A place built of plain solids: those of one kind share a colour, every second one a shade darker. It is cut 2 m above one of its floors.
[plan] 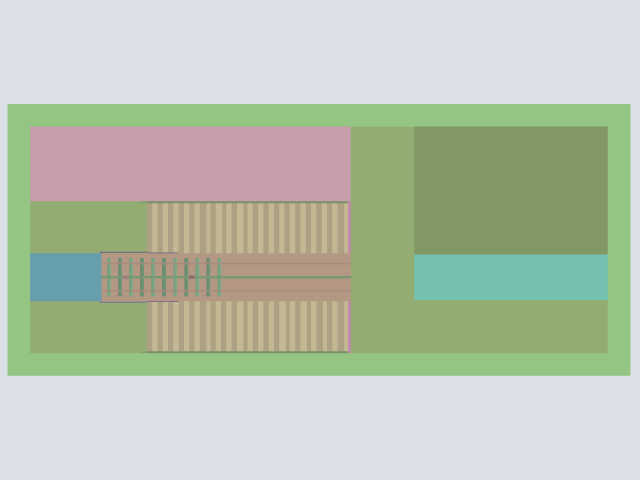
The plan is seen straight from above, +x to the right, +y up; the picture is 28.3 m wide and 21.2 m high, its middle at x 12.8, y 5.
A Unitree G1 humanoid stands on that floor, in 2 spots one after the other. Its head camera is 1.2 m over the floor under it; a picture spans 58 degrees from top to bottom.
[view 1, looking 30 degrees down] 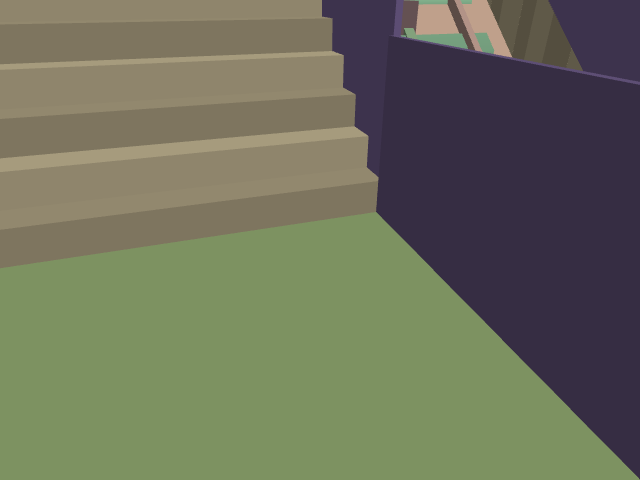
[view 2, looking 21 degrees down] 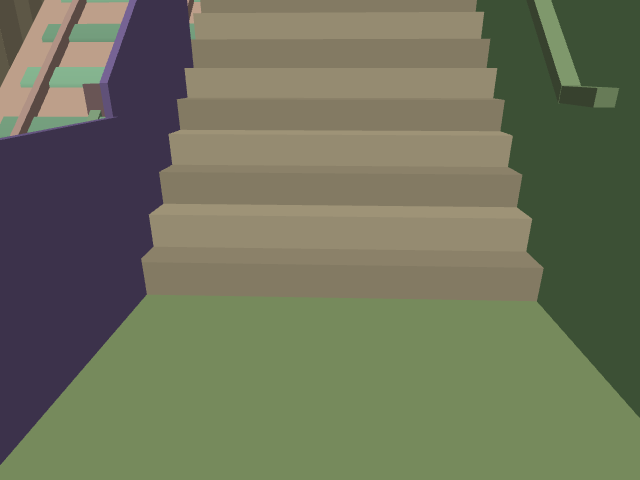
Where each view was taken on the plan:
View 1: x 2.95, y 5.56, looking -18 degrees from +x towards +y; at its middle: floor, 2.40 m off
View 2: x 2.95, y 1.15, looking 2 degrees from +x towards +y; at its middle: step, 2.61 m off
